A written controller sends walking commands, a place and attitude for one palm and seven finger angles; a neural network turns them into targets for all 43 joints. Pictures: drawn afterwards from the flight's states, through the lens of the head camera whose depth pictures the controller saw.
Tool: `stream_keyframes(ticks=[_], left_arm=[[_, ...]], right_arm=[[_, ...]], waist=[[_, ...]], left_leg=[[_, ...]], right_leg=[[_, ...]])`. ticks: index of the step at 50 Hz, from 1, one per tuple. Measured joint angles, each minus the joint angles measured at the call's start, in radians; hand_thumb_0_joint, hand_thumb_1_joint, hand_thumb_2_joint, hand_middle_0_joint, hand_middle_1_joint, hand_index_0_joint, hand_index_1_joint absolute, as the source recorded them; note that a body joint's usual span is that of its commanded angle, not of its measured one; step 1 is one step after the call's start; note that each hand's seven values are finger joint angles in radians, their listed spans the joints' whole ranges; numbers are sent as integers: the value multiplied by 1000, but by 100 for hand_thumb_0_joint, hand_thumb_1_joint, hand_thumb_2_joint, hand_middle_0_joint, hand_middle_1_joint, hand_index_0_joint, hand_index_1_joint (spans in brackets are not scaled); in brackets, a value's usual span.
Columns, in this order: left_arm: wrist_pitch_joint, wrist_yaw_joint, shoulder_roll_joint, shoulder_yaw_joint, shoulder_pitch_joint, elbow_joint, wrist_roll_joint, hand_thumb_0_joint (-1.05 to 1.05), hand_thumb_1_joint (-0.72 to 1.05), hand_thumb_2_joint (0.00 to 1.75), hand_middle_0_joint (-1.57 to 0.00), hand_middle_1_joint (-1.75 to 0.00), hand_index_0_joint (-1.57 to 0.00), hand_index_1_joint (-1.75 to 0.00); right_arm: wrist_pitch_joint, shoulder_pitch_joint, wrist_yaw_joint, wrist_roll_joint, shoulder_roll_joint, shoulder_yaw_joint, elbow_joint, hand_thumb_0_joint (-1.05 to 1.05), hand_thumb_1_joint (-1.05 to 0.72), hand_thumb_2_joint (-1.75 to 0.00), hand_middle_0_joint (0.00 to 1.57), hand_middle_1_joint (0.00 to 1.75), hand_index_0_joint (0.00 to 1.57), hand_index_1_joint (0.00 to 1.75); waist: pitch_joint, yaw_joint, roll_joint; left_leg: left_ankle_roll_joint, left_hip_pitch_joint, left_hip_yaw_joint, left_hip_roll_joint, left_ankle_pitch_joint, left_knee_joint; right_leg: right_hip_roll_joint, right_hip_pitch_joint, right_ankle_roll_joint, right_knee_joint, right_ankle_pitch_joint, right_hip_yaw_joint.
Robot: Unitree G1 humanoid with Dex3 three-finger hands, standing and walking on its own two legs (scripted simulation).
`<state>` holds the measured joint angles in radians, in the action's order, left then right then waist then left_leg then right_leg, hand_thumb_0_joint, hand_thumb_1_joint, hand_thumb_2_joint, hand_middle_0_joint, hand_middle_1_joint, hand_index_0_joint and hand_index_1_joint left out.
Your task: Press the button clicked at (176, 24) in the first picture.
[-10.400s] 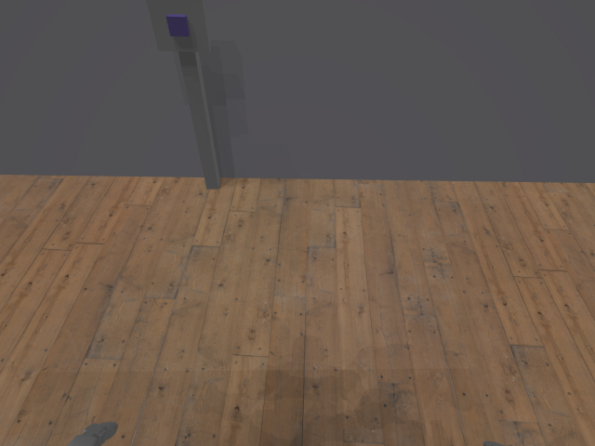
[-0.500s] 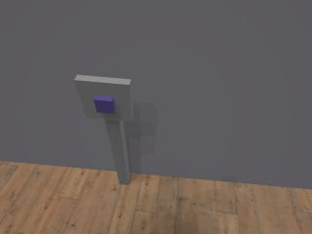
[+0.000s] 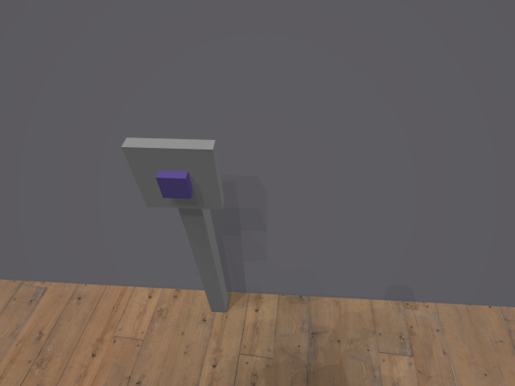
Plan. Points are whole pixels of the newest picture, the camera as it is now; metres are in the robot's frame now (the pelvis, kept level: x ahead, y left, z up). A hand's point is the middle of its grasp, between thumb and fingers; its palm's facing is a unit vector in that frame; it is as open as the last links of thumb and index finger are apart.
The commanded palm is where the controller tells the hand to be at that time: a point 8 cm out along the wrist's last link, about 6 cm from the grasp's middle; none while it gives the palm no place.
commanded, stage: come to a stop and stand still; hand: left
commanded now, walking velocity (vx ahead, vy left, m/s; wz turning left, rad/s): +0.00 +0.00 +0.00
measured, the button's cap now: (175, 183) +0.50 +0.21 +0.01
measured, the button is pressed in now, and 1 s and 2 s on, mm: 0 0 0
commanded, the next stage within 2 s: look again from close up in 0.62 s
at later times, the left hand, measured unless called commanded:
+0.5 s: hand out of the picture +0.03 +0.14 -0.17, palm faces +0.02 -0.98 -0.18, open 7.4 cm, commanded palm none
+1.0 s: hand out of the picture +0.02 +0.13 -0.17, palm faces +0.04 -0.98 -0.17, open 7.4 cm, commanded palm none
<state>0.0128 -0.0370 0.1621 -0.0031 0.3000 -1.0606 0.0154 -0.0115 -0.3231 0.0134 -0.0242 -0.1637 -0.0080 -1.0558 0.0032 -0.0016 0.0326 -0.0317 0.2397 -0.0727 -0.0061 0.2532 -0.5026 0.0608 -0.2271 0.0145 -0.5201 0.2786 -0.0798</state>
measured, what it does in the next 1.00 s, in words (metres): stands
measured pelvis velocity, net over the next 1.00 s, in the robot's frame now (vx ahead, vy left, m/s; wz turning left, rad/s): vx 0.03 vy -0.03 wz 0.01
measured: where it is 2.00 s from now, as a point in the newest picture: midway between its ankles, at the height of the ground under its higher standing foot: outside the picture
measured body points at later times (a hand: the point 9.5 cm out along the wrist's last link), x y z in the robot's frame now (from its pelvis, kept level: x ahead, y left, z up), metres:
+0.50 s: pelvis +0.03 -0.02 +0.00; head +0.04 -0.02 +0.45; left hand +0.03 +0.20 -0.16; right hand +0.04 -0.25 -0.16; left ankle +0.01 +0.10 -0.74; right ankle +0.00 -0.13 -0.74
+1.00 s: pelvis +0.03 -0.03 +0.00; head +0.05 -0.03 +0.45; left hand +0.02 +0.18 -0.16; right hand +0.03 -0.25 -0.16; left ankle +0.01 +0.10 -0.74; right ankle +0.00 -0.13 -0.74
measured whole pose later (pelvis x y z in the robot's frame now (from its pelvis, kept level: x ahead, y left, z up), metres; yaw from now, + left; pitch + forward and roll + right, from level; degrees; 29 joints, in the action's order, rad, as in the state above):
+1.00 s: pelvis +0.03 -0.03 +0.00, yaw +0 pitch -1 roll +0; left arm 0.01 -0.03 0.14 0.00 0.29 -1.12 0.01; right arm -0.02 -0.27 0.03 -0.02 -0.13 -0.01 -1.15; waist 0.05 0.01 -0.01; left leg 0.02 0.16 -0.05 0.04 0.27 -0.45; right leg 0.01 -0.14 -0.03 -0.46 0.30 -0.10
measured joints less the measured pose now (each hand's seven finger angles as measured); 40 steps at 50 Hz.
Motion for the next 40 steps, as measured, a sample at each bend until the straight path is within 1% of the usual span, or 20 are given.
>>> stream_keyframes(ticks=[8, 14, 27, 40], left_arm=[[2, 3, -11, -6, -18, -14, -3, 1, 91, 90, -20, -30, -19, -30], [0, 3, -11, -7, -20, -34, -3, 1, 92, 90, -20, -30, -20, -30], [2, 3, -17, -5, -13, -54, -2, 1, 91, 90, -20, -30, -20, -30], [0, 4, -19, -1, -13, -53, -4, 1, 91, 90, -20, -30, -20, -30]], right_arm=[[-10, 28, 2, 4, 3, -6, -26, 1, -92, -90, 20, 30, 20, 30], [-10, 48, 8, 5, 6, -7, -47, 1, -92, -90, 20, 30, 20, 30], [-7, 72, 17, 6, 7, -3, -73, 1, -92, -90, 20, 30, 20, 30], [-4, 64, 18, 5, 19, -5, -86, 1, -92, -90, 20, 30, 20, 30]], waist=[[26, 1, -23], [34, 4, -38], [34, 9, -45], [45, 10, -47]], left_leg=[[13, -28, 0, 8, 1, 28], [24, -46, 4, 20, 12, 32], [40, -75, 12, 35, 23, 42], [49, -78, 20, 42, 16, 54]], right_leg=[[-10, 23, -8, 22, 5, 0], [-22, 45, -17, 33, 14, -4], [-38, 79, -29, 52, 23, -12], [-47, 85, -39, 64, 20, -20]])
